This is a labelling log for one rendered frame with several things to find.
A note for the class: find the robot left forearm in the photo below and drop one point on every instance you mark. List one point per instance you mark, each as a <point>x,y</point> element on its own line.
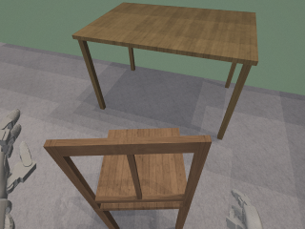
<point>6,220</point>

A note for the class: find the right robot hand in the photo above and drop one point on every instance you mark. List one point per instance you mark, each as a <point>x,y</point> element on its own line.
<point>247,218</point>

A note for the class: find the table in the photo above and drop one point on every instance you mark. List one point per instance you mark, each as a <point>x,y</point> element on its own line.
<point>223,35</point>

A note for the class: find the chair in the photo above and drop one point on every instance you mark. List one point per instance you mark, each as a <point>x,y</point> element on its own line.
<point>142,169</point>

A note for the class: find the left robot hand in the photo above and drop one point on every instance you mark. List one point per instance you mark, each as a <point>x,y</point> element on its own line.
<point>24,168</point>

